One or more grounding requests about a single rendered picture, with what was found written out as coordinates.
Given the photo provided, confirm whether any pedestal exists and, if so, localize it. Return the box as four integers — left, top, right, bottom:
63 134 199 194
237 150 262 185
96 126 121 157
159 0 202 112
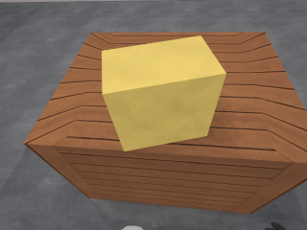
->
23 32 307 215

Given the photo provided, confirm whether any carton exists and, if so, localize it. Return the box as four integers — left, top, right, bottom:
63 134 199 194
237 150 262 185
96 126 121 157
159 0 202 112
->
102 35 226 151

